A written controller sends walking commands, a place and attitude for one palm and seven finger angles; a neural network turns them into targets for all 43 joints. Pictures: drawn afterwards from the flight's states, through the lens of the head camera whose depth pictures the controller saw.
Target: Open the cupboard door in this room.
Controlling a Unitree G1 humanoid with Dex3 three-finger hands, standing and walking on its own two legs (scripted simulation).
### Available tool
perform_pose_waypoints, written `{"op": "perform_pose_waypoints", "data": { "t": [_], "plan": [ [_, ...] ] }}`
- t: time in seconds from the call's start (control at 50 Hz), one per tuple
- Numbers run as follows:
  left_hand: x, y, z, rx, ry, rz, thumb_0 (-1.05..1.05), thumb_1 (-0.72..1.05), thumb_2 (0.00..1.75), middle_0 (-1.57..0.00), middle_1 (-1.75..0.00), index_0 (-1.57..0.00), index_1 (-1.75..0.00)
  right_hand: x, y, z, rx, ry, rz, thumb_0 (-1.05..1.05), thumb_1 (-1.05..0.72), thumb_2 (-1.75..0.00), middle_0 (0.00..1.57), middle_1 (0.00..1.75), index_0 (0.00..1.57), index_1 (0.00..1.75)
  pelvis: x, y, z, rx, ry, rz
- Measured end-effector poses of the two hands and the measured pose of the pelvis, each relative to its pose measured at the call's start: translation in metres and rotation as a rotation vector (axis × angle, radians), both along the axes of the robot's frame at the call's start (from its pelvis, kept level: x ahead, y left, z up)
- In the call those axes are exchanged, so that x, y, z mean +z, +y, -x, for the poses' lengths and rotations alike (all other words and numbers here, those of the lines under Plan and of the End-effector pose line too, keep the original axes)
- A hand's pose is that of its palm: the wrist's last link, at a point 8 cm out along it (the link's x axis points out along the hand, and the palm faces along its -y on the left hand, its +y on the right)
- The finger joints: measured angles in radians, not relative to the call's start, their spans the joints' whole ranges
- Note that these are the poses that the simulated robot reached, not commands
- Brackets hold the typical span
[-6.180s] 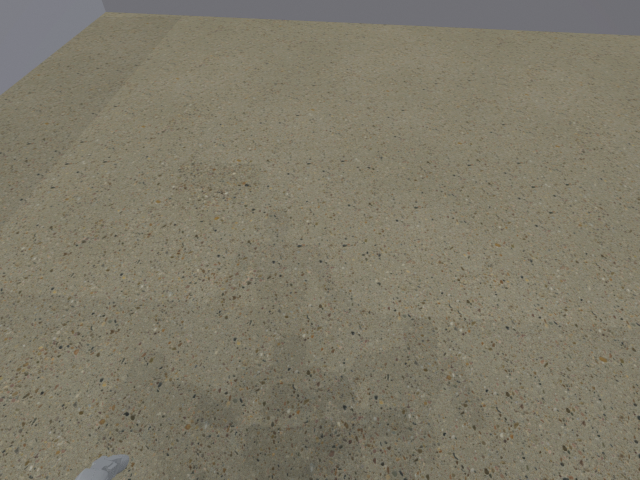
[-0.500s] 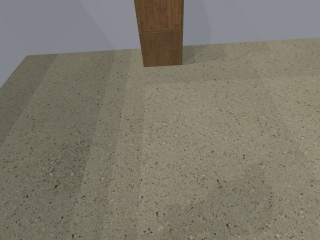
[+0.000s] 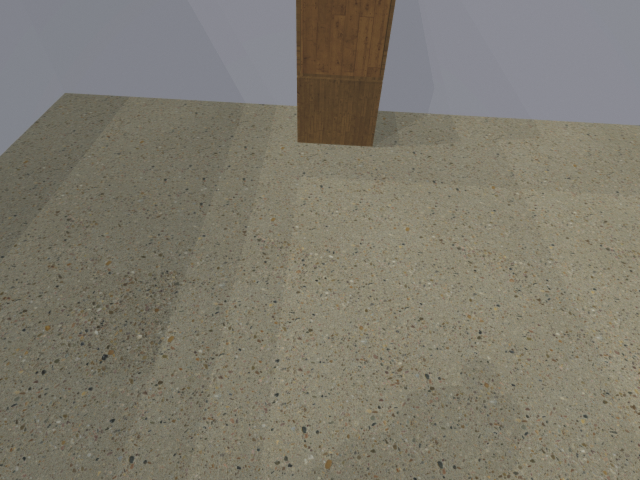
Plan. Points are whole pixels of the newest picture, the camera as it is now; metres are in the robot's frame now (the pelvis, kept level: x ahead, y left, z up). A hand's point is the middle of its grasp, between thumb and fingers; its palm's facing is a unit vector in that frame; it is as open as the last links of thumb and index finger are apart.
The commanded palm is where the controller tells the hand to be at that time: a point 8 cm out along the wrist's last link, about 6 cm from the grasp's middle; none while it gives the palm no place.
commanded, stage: stand and wait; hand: left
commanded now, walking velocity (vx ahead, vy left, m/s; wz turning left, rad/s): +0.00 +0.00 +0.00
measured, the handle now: out of the picture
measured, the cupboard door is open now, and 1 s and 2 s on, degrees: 0 0 0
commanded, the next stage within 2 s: turn or walk to find it in 0.14 s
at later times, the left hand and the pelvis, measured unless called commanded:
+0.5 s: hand out of the picture -0.01 +0.15 -0.18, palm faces +0.02 -0.99 -0.16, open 7.3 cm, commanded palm none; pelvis +0.02 +0.00 +0.00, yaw -2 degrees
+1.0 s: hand out of the picture +0.05 +0.18 -0.17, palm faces +0.01 -0.98 -0.21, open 7.3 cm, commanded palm none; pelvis +0.04 +0.00 +0.01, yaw -1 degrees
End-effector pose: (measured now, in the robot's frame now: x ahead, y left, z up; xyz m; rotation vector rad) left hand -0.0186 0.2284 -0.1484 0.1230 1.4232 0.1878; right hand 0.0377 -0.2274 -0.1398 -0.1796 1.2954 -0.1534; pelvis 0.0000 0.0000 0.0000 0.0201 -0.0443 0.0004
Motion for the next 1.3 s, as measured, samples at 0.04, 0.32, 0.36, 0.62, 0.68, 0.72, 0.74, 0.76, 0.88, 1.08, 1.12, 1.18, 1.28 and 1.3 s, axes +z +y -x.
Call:
{"op": "perform_pose_waypoints", "data": {
  "t": [0.04, 0.32, 0.36, 0.62, 0.68, 0.72, 0.74, 0.76, 0.88, 1.08, 1.12, 1.18, 1.28, 1.3],
  "plan": [
    [0.004, -0.003, 0.005, -0.004, 0.003, -0.002, 0.0, 0.91, 0.9, -0.2, -0.3, -0.2, -0.3, -0.002, 0.0, 0.004, -0.011, 0.0, -0.01, 0.0, -0.94, -0.9, 0.2, 0.3, 0.2, 0.3, 0.002, 0.001, 0.001, 0.001, -0.006, 0.01],
    [0.007, -0.018, 0.013, -0.026, 0.027, 0.024, 0.0, 0.91, 0.9, -0.2, -0.3, -0.2, -0.3, -0.002, 0.002, 0.071, -0.077, 0.136, -0.043, 0.0, -0.92, -0.9, 0.2, 0.3, 0.2, 0.3, 0.006, -0.006, 0.003, -0.028, 0.025, 0.018],
    [0.003, -0.018, 0.012, -0.027, 0.034, 0.028, 0.0, 0.91, 0.9, -0.2, -0.3, -0.2, -0.3, -0.004, 0.003, 0.081, -0.09, 0.161, -0.037, 0.0, -0.91, -0.9, 0.2, 0.3, 0.2, 0.3, 0.002, -0.006, 0.001, -0.03, 0.024, 0.019],
    [0.002, -0.028, -0.026, -0.042, 0.025, 0.049, 0.0, 0.91, 0.9, -0.2, -0.3, -0.2, -0.3, -0.002, 0.025, 0.074, -0.117, 0.218, -0.066, 0.0, -0.91, -0.9, 0.2, 0.3, 0.19, 0.3, 0.004, -0.003, -0.028, -0.026, 0.036, 0.02],
    [0.002, -0.025, -0.034, -0.048, 0.023, 0.039, 0.01, 0.92, 0.9, -0.2, -0.3, -0.2, -0.3, -0.003, 0.027, 0.058, -0.111, 0.187, -0.069, 0.0, -0.91, -0.9, 0.2, 0.3, 0.2, 0.3, 0.004, -0.002, -0.032, -0.026, 0.037, 0.021],
    [0.003, -0.021, -0.039, -0.048, 0.015, 0.031, 0.01, 0.92, 0.9, -0.2, -0.3, -0.2, -0.3, -0.004, 0.027, 0.047, -0.105, 0.163, -0.068, 0.0, -0.91, -0.9, 0.2, 0.3, 0.2, 0.3, 0.004, -0.002, -0.034, -0.026, 0.035, 0.021],
    [0.003, -0.019, -0.042, -0.047, 0.009, 0.026, 0.01, 0.92, 0.9, -0.2, -0.3, -0.2, -0.3, -0.004, 0.026, 0.041, -0.102, 0.151, -0.066, 0.0, -0.91, -0.9, 0.2, 0.3, 0.2, 0.3, 0.004, -0.001, -0.035, -0.025, 0.034, 0.021],
    [0.004, -0.017, -0.044, -0.047, 0.003, 0.021, 0.01, 0.92, 0.9, -0.2, -0.3, -0.2, -0.3, -0.005, 0.025, 0.035, -0.098, 0.138, -0.063, 0.0, -0.91, -0.9, 0.2, 0.3, 0.2, 0.3, 0.004, -0.001, -0.036, -0.025, 0.033, 0.02],
    [0.006, -0.007, -0.057, -0.045, -0.033, -0.003, 0.0, 0.91, 0.9, -0.2, -0.3, -0.2, -0.3, -0.004, 0.012, 0.013, -0.075, 0.094, -0.029, 0.01, -0.92, -0.9, 0.2, 0.3, 0.2, 0.3, 0.004, 0.001, -0.039, -0.023, 0.025, 0.019],
    [0.009, 0.004, -0.061, -0.058, -0.048, -0.021, 0.0, 0.91, 0.9, -0.2, -0.3, -0.2, -0.3, 0.003, -0.009, 0.0, -0.052, 0.058, 0.013, 0.0, -0.91, -0.9, 0.2, 0.3, 0.2, 0.3, 0.006, 0.0, -0.033, -0.019, 0.018, 0.017],
    [0.01, 0.006, -0.06, -0.055, -0.051, -0.027, 0.0, 0.91, 0.9, -0.2, -0.3, -0.2, -0.3, 0.004, -0.012, 0.0, -0.045, 0.058, 0.018, 0.0, -0.91, -0.9, 0.2, 0.3, 0.2, 0.3, 0.006, -0.001, -0.031, -0.013, 0.019, 0.017],
    [0.01, 0.008, -0.059, -0.043, -0.057, -0.037, 0.0, 0.91, 0.9, -0.2, -0.3, -0.2, -0.3, 0.003, -0.014, 0.001, -0.033, 0.064, 0.018, 0.0, -0.91, -0.9, 0.2, 0.3, 0.2, 0.3, 0.005, -0.002, -0.027, 0.001, 0.02, 0.015],
    [0.008, 0.009, -0.051, -0.014, -0.068, -0.045, 0.0, 0.91, 0.9, -0.2, -0.3, -0.2, -0.3, -0.003, -0.011, 0.003, -0.005, 0.083, 0.0, 0.0, -0.91, -0.9, 0.2, 0.3, 0.2, 0.3, 0.001, -0.003, -0.018, 0.03, 0.024, 0.015],
    [0.007, 0.009, -0.049, -0.007, -0.07, -0.047, 0.0, 0.91, 0.9, -0.2, -0.3, -0.2, -0.3, -0.004, -0.011, 0.003, 0.002, 0.086, -0.004, 0.0, -0.91, -0.9, 0.2, 0.3, 0.2, 0.3, 0.0, -0.004, -0.016, 0.037, 0.025, 0.016]
  ]
}}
